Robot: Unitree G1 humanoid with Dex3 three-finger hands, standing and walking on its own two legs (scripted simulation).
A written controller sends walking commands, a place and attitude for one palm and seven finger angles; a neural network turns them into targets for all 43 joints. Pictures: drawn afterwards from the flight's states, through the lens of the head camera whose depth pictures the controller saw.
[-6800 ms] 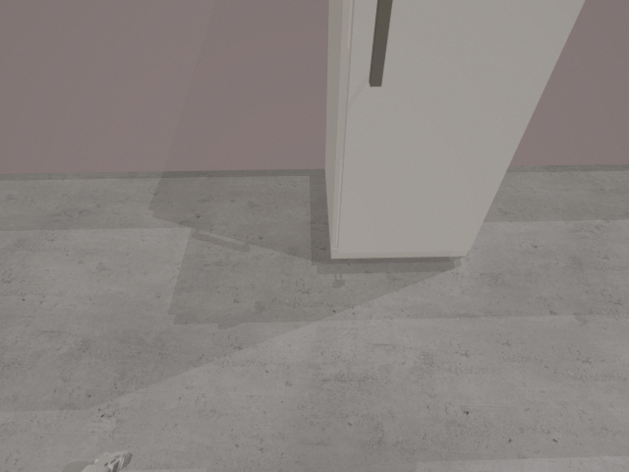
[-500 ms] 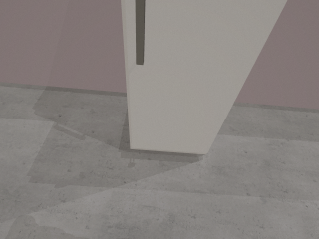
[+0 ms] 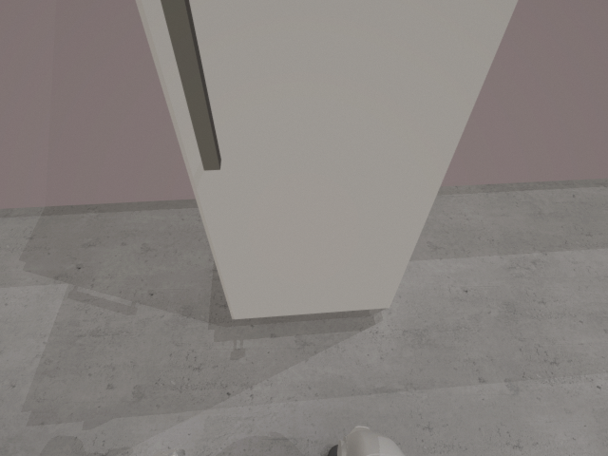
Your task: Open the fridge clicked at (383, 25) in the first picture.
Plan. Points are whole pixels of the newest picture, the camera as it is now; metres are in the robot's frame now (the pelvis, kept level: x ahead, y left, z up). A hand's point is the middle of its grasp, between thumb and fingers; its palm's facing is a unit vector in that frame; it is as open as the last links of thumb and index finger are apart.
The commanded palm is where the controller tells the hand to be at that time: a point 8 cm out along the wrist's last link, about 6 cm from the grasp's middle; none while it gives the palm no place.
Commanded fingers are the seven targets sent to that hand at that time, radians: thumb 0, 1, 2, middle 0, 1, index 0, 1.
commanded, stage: take the last steps up to it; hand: left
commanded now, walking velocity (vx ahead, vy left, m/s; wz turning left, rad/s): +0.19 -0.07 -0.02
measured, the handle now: (184, 22) +0.59 +0.16 +0.27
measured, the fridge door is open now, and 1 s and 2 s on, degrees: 0 0 0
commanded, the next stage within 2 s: come to a stop and stand still in 0.10 s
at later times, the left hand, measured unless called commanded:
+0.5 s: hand out of the picture +0.12 +0.14 -0.16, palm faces +0.10 -0.97 -0.21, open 7.3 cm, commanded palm none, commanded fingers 0.00 0.90 0.90 -0.20 -0.30 -0.20 -0.30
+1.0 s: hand out of the picture +0.09 +0.14 -0.16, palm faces +0.06 -0.96 -0.26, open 7.4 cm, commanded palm none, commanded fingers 0.00 0.90 0.90 -0.20 -0.30 -0.20 -0.30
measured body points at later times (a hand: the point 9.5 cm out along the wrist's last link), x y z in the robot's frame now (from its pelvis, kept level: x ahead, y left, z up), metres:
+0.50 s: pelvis +0.12 -0.03 +0.01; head +0.13 -0.05 +0.46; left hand +0.12 +0.19 -0.14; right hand +0.19 -0.26 -0.15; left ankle +0.16 +0.10 -0.71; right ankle +0.12 -0.09 -0.73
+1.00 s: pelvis +0.05 -0.04 -0.01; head +0.03 -0.06 +0.44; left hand +0.09 +0.19 -0.14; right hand +0.12 -0.28 -0.16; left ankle +0.11 +0.06 -0.73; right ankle +0.08 -0.14 -0.73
